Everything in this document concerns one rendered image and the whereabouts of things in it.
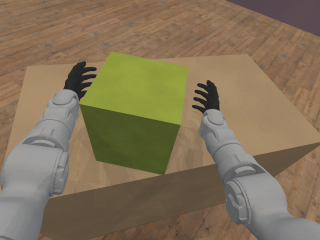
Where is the robot left upper arm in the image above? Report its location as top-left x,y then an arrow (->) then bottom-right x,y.
0,143 -> 69,240

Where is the pedestal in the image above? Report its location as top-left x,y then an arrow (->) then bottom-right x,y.
0,54 -> 320,240

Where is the robot left forearm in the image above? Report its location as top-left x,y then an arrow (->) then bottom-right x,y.
0,89 -> 80,190

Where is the robot left hand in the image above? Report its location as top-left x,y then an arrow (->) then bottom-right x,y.
63,61 -> 97,101

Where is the carton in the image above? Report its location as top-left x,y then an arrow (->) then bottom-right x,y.
79,52 -> 188,175

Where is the robot right forearm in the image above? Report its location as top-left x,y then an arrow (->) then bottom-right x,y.
198,109 -> 288,208

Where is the robot right hand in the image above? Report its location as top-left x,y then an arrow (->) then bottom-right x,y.
192,80 -> 220,114

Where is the robot right upper arm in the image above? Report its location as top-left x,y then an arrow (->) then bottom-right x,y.
224,173 -> 320,240

